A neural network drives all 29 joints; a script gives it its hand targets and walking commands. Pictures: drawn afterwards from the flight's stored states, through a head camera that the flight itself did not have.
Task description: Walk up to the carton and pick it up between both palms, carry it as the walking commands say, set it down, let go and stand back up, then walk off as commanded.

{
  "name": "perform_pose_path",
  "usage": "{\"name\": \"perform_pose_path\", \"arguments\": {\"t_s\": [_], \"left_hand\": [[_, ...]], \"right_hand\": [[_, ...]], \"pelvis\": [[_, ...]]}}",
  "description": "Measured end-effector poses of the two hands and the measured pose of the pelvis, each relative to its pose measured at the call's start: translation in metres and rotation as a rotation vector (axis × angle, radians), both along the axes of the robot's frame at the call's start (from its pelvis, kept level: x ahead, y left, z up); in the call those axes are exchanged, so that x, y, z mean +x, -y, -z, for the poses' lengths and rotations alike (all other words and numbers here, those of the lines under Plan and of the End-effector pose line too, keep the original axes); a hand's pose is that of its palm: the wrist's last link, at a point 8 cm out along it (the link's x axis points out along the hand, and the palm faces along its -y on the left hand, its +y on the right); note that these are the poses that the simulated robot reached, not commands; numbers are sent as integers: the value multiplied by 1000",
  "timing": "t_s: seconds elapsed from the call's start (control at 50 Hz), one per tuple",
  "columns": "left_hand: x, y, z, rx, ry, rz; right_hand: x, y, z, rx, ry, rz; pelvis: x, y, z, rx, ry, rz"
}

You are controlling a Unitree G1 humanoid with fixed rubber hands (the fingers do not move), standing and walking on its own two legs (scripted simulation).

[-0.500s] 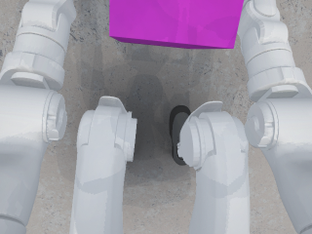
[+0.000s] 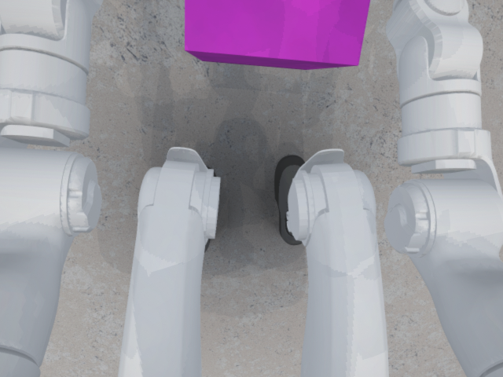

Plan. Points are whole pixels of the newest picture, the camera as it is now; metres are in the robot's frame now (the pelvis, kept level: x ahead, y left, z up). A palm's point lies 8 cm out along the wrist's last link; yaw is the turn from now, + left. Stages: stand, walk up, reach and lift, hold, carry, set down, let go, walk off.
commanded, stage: set down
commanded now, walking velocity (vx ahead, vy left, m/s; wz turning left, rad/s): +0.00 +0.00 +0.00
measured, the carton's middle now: out of the picture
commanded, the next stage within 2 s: let go in 1.06 s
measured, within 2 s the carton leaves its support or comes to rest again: neither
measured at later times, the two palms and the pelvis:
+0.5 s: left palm out of the picture +0.56 +0.19 +0.00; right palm out of the picture +0.54 -0.17 +0.00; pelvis +0.00 +0.00 +0.13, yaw +1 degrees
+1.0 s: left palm out of the picture +0.57 +0.20 +0.12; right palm out of the picture +0.54 -0.17 +0.11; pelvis +0.01 +0.00 +0.25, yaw +1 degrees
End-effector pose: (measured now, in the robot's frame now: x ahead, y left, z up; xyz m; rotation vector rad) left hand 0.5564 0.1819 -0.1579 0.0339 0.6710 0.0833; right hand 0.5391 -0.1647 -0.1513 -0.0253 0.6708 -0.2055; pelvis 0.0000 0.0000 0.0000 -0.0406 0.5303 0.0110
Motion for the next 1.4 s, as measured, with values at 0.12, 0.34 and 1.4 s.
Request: {"name": "perform_pose_path", "arguments": {"t_s": [0.12,0.34,1.4], "left_hand": [[4,-7,-42,9,3,1],[9,-11,-109,16,8,18],[-130,-34,-312,121,-135,17]], "right_hand": [[0,3,-37,-3,-5,-3],[8,3,-107,2,19,-17],[-115,35,-320,-109,-141,-195]], "pelvis": [[-2,0,-34,4,-4,-2],[-5,-1,-89,12,0,1],[51,4,-294,26,248,-19]]}}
